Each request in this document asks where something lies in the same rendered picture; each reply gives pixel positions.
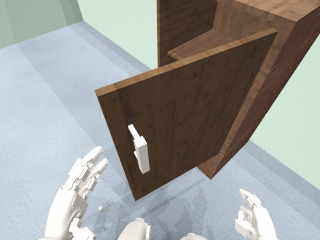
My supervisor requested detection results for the right robot hand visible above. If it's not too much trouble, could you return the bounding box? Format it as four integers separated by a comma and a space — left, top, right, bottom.
235, 189, 277, 240

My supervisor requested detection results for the left robot shin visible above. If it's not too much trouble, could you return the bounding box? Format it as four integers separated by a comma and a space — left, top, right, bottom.
135, 218, 145, 222

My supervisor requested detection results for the left robot thigh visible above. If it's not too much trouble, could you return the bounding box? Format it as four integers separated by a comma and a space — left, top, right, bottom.
117, 221, 151, 240

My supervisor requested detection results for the left robot hand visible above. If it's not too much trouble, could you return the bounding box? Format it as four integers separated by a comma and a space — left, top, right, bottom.
44, 146, 108, 240

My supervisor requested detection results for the handle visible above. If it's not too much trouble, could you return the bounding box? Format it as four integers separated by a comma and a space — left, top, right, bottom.
128, 124, 150, 174

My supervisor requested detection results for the cupboard door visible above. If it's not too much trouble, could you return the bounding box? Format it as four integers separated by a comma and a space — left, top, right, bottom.
94, 28, 278, 201

